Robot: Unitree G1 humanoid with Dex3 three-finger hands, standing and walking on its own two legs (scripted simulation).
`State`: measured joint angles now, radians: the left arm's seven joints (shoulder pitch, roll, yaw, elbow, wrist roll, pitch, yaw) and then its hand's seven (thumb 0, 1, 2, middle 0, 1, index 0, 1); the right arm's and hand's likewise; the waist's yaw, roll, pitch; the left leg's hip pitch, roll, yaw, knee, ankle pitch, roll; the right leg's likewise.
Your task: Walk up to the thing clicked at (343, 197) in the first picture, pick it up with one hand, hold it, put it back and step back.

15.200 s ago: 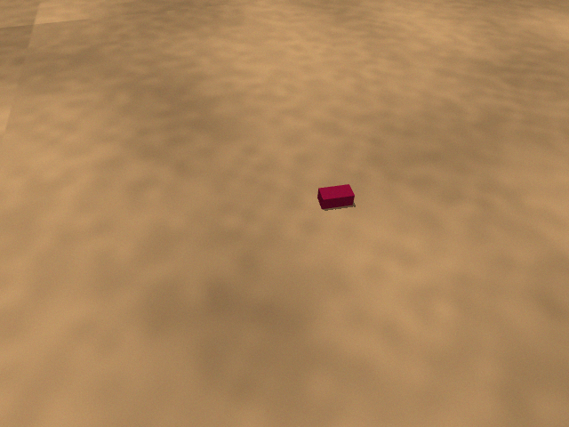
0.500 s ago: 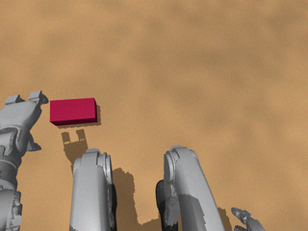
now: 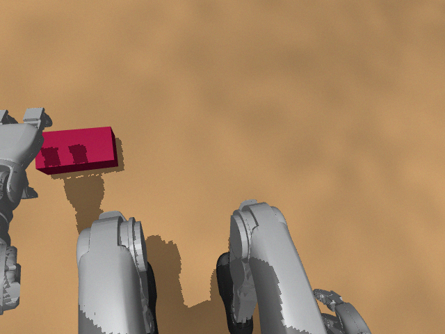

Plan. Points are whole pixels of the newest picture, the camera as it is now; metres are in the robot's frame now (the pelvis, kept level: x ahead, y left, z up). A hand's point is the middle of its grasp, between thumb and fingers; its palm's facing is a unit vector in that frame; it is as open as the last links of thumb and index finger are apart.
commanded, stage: rise first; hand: left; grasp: from above
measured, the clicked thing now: (79, 150) +0.49 +0.28 -0.32
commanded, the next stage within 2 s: none
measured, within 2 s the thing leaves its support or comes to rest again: neither
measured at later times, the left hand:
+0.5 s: hand (36, 158) +0.43 +0.32 -0.19, palm faces -0.45 -0.08 -0.89, open 14.2 cm
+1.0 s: hand (43, 155) +0.45 +0.31 -0.21, palm faces -0.45 -0.09 -0.89, open 14.2 cm
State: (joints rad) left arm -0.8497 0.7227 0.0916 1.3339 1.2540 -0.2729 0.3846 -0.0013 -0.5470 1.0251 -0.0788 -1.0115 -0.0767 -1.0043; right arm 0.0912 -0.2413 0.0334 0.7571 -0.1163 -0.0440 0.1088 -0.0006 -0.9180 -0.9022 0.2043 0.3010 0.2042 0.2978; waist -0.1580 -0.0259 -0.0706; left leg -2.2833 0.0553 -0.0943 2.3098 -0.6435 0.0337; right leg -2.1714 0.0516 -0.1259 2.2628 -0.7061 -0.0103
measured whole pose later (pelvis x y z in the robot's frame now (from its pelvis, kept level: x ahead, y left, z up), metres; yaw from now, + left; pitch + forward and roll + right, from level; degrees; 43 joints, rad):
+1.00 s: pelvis +0.00 +0.00 -0.03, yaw -3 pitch +33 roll -9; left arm -0.90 0.81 0.11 1.40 1.24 -0.25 0.40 0.00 -0.55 1.02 -0.08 -1.03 -0.08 -1.02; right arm 0.12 -0.26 0.10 0.74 -0.14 -0.06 0.12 0.00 -0.92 -0.90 0.20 0.30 0.20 0.30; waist -0.22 -0.05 -0.01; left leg -2.34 0.06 -0.14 2.41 -0.66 0.03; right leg -2.22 0.07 -0.17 2.34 -0.71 -0.01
